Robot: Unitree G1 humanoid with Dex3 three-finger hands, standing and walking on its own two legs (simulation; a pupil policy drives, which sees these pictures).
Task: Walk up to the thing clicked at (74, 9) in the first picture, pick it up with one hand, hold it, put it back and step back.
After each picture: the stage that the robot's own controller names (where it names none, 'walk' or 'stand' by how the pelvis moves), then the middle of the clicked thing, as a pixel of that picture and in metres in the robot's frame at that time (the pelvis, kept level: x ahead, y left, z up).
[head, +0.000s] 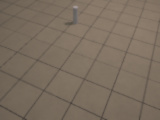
stand; (75, 15) +1.94 +0.06 -0.66
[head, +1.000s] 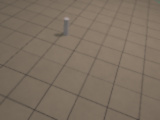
walk; (66, 26) +1.82 +0.10 -0.65
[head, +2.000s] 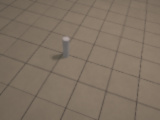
walk; (66, 47) +1.22 +0.11 -0.65
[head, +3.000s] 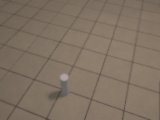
walk; (64, 85) +0.74 +0.11 -0.64
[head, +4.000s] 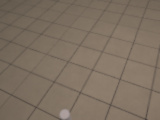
walk; out of the picture +0.46 +0.18 -0.64
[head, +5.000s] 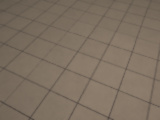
stand; out of the picture +0.36 +0.13 -0.65
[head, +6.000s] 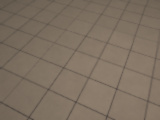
stand; out of the picture +0.36 +0.13 -0.66
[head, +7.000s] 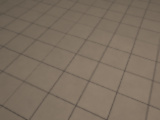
stand; out of the picture +0.36 +0.15 -0.66
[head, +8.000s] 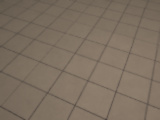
stand; out of the picture +0.35 +0.15 -0.66
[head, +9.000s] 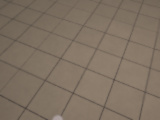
go down; out of the picture +0.37 +0.15 -0.65
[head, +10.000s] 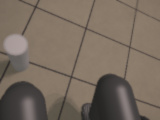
go down; (19, 56) +0.44 +0.19 -0.22
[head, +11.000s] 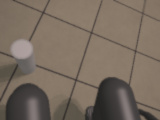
close in; (25, 59) +0.44 +0.18 -0.23
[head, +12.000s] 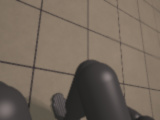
close in; out of the picture +0.43 +0.23 -0.16
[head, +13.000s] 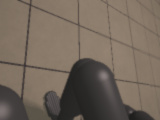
close; out of the picture +0.43 +0.24 -0.16
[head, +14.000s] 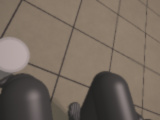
lift; (2, 63) +0.35 +0.22 -0.08
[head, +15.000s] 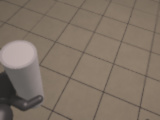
lift; (27, 81) +0.31 +0.16 +0.09
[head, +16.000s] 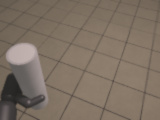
hold; (31, 81) +0.32 +0.16 +0.08
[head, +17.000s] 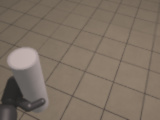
hold; (32, 85) +0.31 +0.16 +0.08
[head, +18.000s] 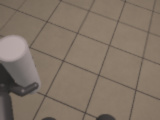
crouch; (23, 71) +0.37 +0.17 +0.01
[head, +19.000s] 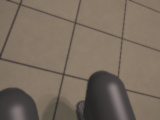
lower; out of the picture +0.49 +0.23 -0.04
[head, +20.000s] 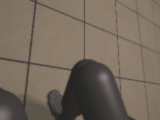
lower; out of the picture +0.45 +0.26 -0.15
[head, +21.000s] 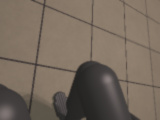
lower; out of the picture +0.45 +0.25 -0.13
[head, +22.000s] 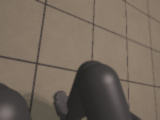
lower; out of the picture +0.45 +0.25 -0.13
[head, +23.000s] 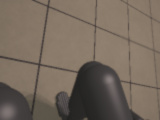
lower; out of the picture +0.43 +0.24 -0.13
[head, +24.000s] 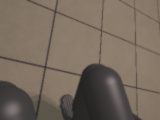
open; out of the picture +0.43 +0.22 -0.17
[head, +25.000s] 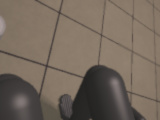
stand; out of the picture +0.44 +0.22 -0.18
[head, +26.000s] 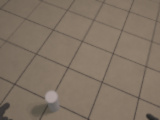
stand; (53, 102) +0.40 +0.15 -0.50
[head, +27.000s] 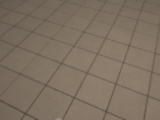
stand; out of the picture +0.38 +0.14 -0.60
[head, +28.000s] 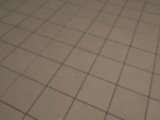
stand; out of the picture +0.38 +0.14 -0.60
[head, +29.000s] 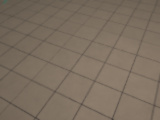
stand; out of the picture +0.40 +0.13 -0.65
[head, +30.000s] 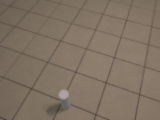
walk; (65, 100) +0.49 +0.13 -0.62
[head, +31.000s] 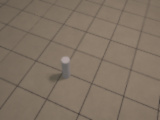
walk; (66, 68) +0.78 +0.12 -0.62
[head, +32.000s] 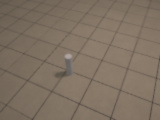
stand; (69, 65) +1.02 +0.18 -0.64
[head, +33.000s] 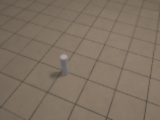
stand; (64, 65) +1.01 +0.16 -0.66
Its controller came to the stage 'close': yes
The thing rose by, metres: 0.72
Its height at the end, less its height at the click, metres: +0.00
